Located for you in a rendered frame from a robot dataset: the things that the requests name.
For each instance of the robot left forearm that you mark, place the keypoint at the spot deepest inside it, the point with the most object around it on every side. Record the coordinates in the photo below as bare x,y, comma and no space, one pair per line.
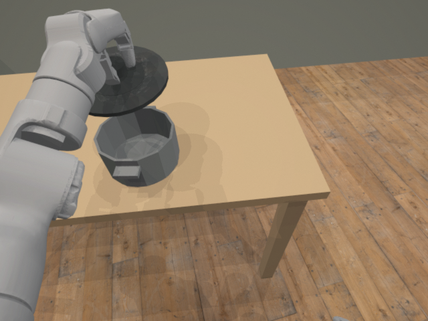
55,110

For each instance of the lid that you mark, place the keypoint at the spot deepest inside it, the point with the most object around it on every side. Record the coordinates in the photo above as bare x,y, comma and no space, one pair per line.
141,85

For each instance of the pot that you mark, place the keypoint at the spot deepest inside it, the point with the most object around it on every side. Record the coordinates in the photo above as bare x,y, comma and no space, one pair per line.
139,149

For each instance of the knob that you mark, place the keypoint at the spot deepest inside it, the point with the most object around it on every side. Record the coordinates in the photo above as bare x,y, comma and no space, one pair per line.
119,65

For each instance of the robot left hand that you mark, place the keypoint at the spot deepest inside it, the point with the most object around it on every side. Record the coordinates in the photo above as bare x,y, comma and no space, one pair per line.
117,29

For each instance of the robot left upper arm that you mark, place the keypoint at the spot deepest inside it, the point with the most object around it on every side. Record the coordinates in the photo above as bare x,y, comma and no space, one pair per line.
38,184

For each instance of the table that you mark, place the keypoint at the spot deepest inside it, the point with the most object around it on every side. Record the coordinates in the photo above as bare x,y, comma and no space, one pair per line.
240,145

